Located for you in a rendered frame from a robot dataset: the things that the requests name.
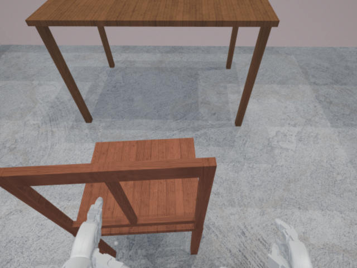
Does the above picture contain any left robot hand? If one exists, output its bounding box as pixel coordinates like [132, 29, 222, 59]
[70, 197, 130, 268]

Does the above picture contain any robot left forearm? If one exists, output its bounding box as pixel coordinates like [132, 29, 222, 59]
[62, 257, 93, 268]

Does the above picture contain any table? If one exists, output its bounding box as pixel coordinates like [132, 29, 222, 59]
[25, 0, 279, 126]

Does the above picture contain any right robot hand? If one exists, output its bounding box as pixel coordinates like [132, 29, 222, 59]
[268, 218, 313, 268]

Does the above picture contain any chair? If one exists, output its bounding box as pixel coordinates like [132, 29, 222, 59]
[0, 138, 217, 257]

